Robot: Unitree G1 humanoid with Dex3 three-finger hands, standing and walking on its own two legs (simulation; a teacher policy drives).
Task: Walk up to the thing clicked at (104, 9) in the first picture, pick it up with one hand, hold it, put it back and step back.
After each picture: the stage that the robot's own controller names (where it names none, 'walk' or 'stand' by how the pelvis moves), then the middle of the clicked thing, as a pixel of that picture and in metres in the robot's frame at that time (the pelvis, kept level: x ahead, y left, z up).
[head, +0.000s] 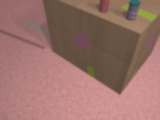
stand; (104, 3) +1.06 -0.12 -0.02
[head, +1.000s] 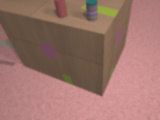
walk; (60, 7) +0.94 +0.22 +0.00
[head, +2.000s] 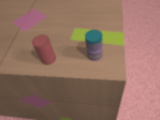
walk; (44, 50) +0.50 +0.21 +0.02
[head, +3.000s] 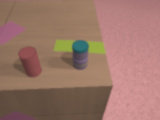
walk; (30, 62) +0.46 +0.24 +0.01
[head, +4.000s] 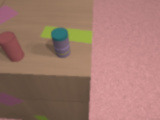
stand; (11, 47) +0.51 +0.33 +0.01
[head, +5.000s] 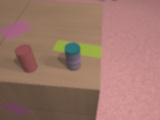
stand; (27, 59) +0.50 +0.28 -0.02
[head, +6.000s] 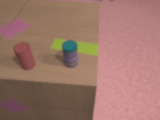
stand; (25, 56) +0.52 +0.29 -0.02
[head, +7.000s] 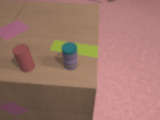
stand; (24, 58) +0.51 +0.29 -0.02
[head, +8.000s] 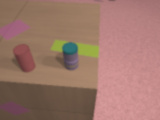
stand; (25, 58) +0.51 +0.29 -0.02
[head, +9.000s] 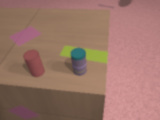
rise first; (34, 63) +0.49 +0.28 -0.02
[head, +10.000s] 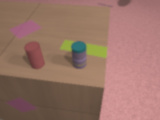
go down; (35, 55) +0.53 +0.27 -0.01
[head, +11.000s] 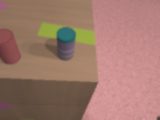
go down; (7, 47) +0.48 +0.26 +0.02
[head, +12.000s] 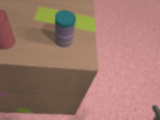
close in; (0, 30) +0.51 +0.26 +0.05
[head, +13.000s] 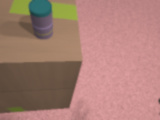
close; out of the picture +0.52 +0.29 +0.07
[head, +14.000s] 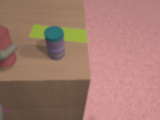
lift; (1, 47) +0.45 +0.25 +0.10
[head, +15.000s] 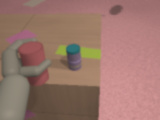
lift; (35, 64) +0.33 +0.17 +0.18
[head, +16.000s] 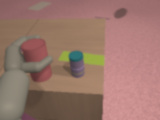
hold; (37, 60) +0.34 +0.16 +0.19
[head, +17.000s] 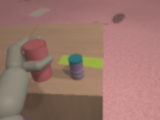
hold; (38, 61) +0.34 +0.16 +0.20
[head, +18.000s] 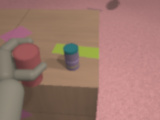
hold; (29, 66) +0.33 +0.18 +0.17
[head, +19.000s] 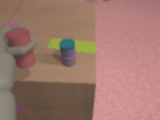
crouch; (22, 48) +0.42 +0.21 +0.14
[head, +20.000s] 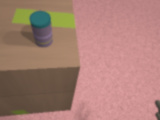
lower; out of the picture +0.50 +0.27 +0.04
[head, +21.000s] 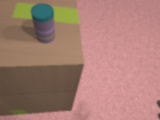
lower; out of the picture +0.50 +0.28 +0.07
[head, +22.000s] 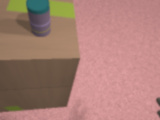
lower; out of the picture +0.52 +0.29 +0.07
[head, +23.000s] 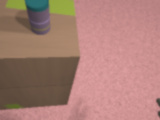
lower; out of the picture +0.52 +0.29 +0.08
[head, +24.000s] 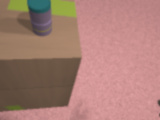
loosen; out of the picture +0.52 +0.30 +0.08
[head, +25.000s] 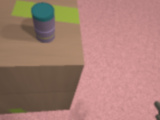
withdraw; out of the picture +0.49 +0.30 +0.07
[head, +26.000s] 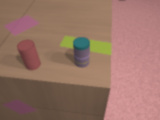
sink last; (29, 55) +0.48 +0.28 +0.03
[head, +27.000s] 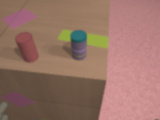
stand; (27, 48) +0.51 +0.29 +0.03
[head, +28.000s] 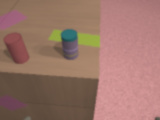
stand; (17, 49) +0.51 +0.30 +0.05
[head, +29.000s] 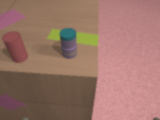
stand; (16, 47) +0.52 +0.30 +0.05
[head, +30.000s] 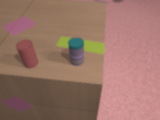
stand; (27, 54) +0.52 +0.28 +0.00
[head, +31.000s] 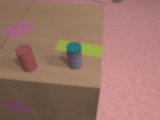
stand; (26, 59) +0.51 +0.29 -0.02
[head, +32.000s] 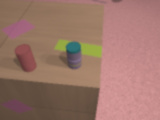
stand; (26, 58) +0.51 +0.29 -0.02
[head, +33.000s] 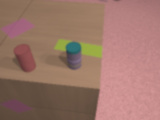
walk; (25, 58) +0.51 +0.29 -0.02
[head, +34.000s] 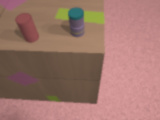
walk; (28, 28) +0.59 +0.29 -0.01
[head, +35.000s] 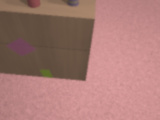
walk; out of the picture +0.84 +0.29 +0.00
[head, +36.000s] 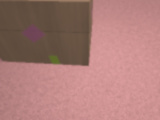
stand; out of the picture +1.11 +0.35 +0.00
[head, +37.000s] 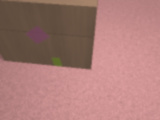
stand; out of the picture +1.10 +0.28 -0.02
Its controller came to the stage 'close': yes
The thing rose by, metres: 0.25
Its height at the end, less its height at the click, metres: +0.00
